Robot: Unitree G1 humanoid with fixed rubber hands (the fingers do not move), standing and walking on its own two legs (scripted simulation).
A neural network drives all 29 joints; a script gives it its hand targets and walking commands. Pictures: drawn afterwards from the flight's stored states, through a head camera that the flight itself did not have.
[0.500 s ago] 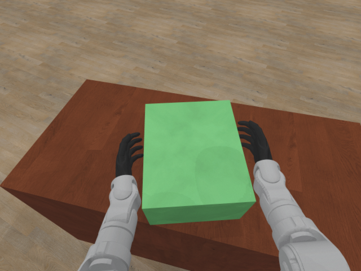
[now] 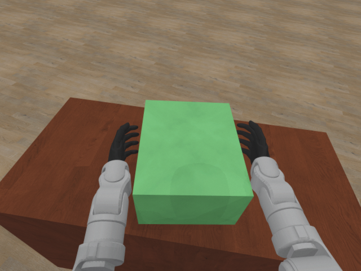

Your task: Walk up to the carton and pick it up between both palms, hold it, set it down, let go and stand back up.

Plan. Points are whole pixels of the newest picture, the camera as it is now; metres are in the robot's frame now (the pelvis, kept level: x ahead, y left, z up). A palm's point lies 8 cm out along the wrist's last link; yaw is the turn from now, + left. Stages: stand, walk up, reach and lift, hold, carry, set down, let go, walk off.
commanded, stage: reach and lift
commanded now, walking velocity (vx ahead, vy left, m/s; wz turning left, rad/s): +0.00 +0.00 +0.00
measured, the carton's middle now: (187, 158) +0.38 -0.01 +0.04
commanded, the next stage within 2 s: hold in 1.60 s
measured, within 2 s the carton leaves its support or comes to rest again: neither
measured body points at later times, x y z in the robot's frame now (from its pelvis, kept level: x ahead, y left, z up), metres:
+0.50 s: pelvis -0.02 +0.01 +0.00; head -0.04 +0.03 +0.45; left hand +0.37 +0.15 +0.13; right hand +0.36 -0.17 +0.13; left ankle +0.01 +0.12 -0.75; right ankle +0.00 -0.11 -0.75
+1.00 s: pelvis -0.01 +0.01 +0.00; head -0.02 +0.03 +0.45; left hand +0.38 +0.16 +0.14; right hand +0.37 -0.17 +0.14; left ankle +0.01 +0.12 -0.75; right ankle +0.00 -0.11 -0.75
